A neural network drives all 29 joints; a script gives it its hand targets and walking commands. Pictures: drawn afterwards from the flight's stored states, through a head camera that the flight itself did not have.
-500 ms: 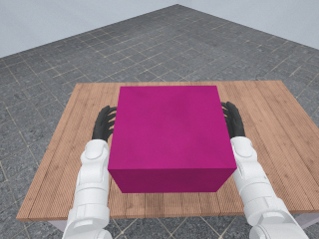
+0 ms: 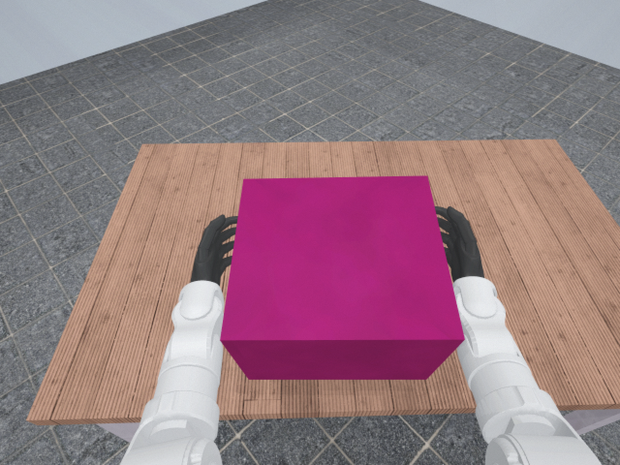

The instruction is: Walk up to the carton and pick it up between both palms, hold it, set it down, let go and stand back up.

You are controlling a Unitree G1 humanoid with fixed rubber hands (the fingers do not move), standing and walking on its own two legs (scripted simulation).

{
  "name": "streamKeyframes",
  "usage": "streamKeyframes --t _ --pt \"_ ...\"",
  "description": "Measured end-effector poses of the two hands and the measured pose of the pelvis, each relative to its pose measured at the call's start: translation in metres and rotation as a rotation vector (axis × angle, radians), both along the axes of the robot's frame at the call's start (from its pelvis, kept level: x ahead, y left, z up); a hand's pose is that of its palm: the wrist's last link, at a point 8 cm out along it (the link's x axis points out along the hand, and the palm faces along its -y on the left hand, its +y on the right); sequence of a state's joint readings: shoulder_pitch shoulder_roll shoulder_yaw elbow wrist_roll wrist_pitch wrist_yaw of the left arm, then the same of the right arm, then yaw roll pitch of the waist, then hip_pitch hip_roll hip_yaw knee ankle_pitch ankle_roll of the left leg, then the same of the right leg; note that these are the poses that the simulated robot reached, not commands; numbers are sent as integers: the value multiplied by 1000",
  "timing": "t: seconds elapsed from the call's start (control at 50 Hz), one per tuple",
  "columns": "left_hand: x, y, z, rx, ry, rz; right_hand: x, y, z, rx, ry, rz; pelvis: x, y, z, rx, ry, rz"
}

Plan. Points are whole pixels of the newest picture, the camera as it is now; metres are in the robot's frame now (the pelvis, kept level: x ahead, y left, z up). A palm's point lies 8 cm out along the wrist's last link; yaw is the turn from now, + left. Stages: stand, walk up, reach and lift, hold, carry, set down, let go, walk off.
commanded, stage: set down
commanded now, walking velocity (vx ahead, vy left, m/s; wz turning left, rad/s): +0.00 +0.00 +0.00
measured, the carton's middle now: (335, 280) +0.35 -0.02 +0.03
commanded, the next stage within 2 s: none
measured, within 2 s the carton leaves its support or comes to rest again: neither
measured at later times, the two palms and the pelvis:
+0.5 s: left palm (217, 291) +0.37 +0.15 -0.02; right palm (446, 278) +0.36 -0.19 +0.00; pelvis +0.02 +0.00 +0.00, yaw +0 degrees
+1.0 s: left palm (221, 306) +0.37 +0.15 -0.07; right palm (437, 299) +0.35 -0.19 -0.05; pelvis +0.01 +0.01 -0.01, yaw +0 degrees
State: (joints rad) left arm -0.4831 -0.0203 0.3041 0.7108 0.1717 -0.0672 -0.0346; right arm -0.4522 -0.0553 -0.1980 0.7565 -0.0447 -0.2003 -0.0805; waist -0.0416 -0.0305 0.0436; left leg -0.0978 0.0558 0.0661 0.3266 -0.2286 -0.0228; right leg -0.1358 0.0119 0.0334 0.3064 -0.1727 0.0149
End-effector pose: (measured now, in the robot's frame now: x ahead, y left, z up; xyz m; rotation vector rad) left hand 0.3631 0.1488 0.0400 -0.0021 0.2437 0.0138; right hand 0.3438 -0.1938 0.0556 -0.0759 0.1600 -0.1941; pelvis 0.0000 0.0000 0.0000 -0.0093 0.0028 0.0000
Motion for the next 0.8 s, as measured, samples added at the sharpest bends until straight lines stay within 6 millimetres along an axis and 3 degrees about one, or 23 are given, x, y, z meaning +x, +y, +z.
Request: streamKeyframes --t 0.58,0.8 --pt "11 2 -69 43 60 19 19 4 -61 -27 68 24 16 0 -3 0 233 -2" --pt "13 2 -91 49 96 10 17 4 -86 -23 105 13 15 3 -6 -3 316 -4"
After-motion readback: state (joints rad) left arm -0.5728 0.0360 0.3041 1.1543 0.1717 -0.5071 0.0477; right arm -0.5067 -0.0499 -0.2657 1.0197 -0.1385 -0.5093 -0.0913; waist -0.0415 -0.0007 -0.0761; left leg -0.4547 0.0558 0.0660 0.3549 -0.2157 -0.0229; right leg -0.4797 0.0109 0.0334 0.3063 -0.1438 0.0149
